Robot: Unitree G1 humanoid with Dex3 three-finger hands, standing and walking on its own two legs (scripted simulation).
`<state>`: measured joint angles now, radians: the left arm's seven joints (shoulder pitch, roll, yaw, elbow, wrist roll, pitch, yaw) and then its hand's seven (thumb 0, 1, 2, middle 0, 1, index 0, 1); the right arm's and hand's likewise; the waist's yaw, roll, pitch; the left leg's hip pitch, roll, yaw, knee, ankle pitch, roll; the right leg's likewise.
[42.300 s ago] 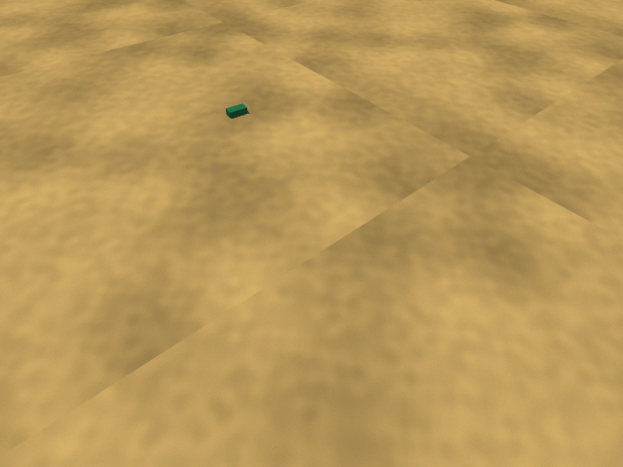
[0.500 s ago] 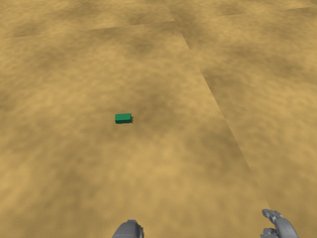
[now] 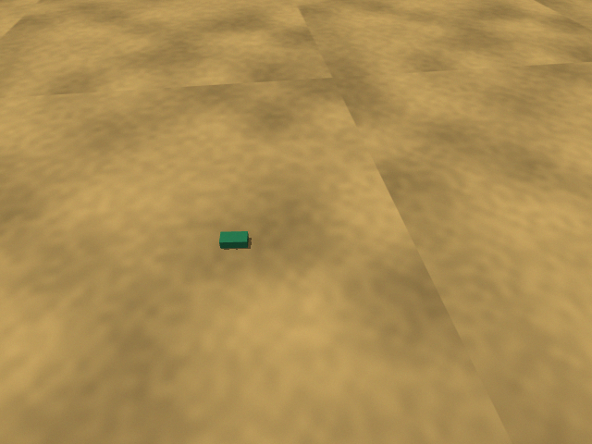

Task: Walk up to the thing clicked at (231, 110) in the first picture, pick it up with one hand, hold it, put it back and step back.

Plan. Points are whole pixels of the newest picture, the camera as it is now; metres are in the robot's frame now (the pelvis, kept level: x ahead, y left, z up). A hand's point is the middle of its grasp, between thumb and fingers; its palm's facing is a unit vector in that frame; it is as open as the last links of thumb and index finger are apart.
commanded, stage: step back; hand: left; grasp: from above
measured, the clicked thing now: (234, 239) +1.06 +0.26 -0.74
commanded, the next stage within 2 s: stand in 0.62 s
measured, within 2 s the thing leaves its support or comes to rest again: neither
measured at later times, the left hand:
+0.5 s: hand out of the picture +0.13 +0.28 -0.15, palm faces +0.02 -0.94 -0.35, open 7.4 cm
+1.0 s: hand out of the picture +0.13 +0.28 -0.14, palm faces -0.03 -0.94 -0.33, open 7.4 cm
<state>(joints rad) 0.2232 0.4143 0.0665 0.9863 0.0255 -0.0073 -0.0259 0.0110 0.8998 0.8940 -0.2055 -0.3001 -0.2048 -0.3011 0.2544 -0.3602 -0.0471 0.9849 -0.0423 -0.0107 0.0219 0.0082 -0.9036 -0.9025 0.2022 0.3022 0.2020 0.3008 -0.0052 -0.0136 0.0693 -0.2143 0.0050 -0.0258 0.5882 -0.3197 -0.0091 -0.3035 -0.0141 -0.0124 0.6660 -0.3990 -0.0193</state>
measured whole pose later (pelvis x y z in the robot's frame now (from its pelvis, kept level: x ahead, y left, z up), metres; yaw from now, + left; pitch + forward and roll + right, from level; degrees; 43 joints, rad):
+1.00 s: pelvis +0.05 +0.03 +0.02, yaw +0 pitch -3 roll +0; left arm 0.09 0.35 0.00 1.14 0.01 -0.02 -0.01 0.01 0.90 0.89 -0.21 -0.30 -0.21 -0.30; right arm 0.05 -0.34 -0.01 1.14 -0.01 -0.01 0.01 0.01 -0.91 -0.90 0.20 0.30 0.20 0.30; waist 0.00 -0.01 0.07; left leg -0.13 0.00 0.03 0.32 -0.15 0.01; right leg -0.08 -0.04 -0.01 0.32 -0.19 0.03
